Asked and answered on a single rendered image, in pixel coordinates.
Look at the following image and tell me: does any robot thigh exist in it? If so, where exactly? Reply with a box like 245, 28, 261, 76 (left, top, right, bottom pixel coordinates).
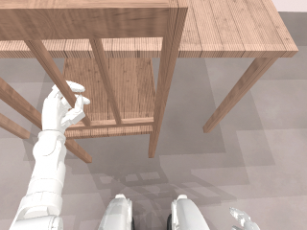
98, 197, 132, 230
171, 198, 210, 230

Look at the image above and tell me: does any robot left hand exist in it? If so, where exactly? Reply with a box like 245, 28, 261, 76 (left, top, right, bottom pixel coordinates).
41, 80, 90, 134

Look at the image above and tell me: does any table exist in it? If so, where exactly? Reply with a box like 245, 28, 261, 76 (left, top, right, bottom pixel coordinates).
0, 0, 298, 139

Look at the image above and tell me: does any robot right hand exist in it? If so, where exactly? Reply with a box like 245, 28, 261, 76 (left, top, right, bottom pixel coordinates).
229, 207, 260, 230

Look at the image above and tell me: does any robot left upper arm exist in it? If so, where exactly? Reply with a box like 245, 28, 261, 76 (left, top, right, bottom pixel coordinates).
11, 215, 63, 230

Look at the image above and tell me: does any chair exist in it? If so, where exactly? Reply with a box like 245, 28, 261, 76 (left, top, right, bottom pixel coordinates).
0, 0, 188, 164

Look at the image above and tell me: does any robot left forearm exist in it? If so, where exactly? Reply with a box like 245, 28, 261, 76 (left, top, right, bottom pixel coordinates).
9, 129, 67, 230

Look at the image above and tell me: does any robot left thigh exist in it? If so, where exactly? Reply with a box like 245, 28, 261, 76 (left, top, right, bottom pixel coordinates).
98, 197, 132, 230

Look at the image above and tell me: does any robot right thigh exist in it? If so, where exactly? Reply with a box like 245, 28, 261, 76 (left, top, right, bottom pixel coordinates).
171, 198, 210, 230

